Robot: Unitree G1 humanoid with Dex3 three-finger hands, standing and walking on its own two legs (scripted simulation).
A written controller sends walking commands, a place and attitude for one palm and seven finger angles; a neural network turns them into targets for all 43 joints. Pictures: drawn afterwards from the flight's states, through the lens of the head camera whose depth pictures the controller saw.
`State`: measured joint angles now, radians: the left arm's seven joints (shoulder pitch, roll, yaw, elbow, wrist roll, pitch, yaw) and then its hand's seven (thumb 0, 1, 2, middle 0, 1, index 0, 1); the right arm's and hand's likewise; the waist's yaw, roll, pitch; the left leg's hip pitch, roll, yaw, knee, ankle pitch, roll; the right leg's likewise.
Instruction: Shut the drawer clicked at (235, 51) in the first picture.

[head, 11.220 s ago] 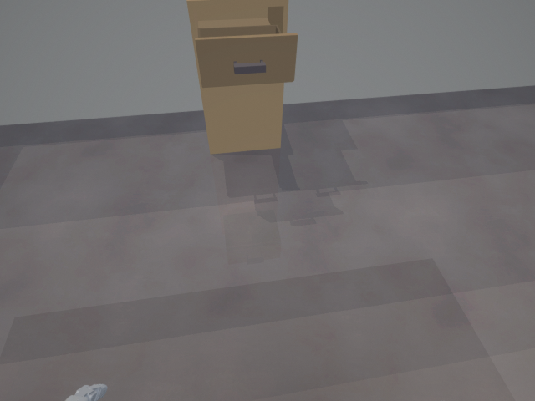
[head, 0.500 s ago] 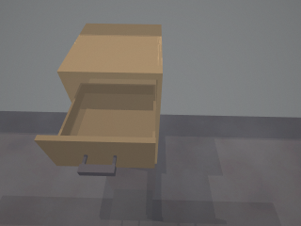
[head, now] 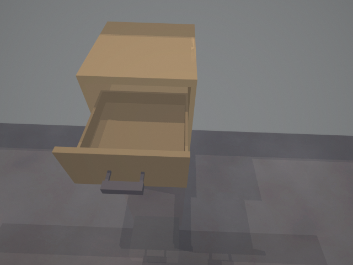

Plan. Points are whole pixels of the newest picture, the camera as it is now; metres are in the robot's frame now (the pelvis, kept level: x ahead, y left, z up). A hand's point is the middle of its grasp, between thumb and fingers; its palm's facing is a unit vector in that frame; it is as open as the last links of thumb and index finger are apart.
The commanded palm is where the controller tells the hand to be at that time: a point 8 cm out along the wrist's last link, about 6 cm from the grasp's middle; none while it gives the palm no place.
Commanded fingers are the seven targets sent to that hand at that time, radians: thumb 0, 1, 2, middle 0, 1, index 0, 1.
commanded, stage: come to a stop and stand still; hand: left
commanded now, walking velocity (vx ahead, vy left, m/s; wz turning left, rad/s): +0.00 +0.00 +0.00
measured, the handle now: (124, 180) +0.35 +0.18 -0.10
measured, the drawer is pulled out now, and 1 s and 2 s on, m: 0.30 0.30 0.30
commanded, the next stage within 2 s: look again from close up in 0.06 s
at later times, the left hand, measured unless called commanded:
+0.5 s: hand out of the picture +0.00 +0.21 -0.18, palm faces +0.02 -0.98 -0.18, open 7.4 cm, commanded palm none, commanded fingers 0.00 0.90 0.90 -0.20 -0.30 -0.20 -0.30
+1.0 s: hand out of the picture -0.06 +0.20 -0.18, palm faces +0.00 -0.99 -0.17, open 7.4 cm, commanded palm none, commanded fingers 0.00 0.90 0.90 -0.20 -0.30 -0.20 -0.30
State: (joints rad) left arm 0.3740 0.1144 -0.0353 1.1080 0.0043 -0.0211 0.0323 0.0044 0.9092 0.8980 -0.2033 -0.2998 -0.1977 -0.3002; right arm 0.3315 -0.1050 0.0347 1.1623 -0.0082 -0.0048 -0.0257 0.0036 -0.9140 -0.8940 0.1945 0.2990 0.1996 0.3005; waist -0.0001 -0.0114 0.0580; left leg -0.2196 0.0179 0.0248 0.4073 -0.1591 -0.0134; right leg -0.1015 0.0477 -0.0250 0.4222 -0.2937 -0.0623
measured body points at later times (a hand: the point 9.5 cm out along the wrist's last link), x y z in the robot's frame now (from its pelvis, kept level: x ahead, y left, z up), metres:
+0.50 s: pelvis -0.01 +0.04 -0.01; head -0.03 +0.05 +0.44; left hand +0.00 +0.26 -0.17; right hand +0.02 -0.19 -0.16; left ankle +0.04 +0.13 -0.74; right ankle -0.04 -0.08 -0.74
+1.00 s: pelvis +0.00 +0.04 +0.00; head +0.01 +0.05 +0.45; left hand -0.06 +0.26 -0.16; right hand +0.00 -0.18 -0.16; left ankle +0.04 +0.13 -0.74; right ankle -0.04 -0.08 -0.74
